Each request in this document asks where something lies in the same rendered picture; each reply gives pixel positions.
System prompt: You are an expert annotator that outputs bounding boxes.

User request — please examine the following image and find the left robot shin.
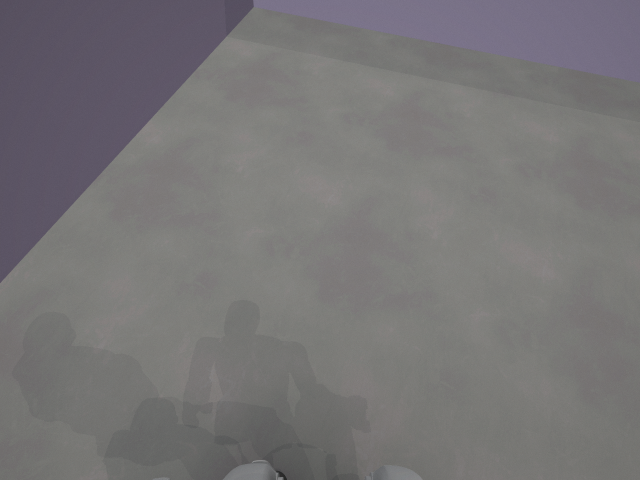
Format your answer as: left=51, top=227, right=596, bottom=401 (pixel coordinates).
left=252, top=460, right=277, bottom=473

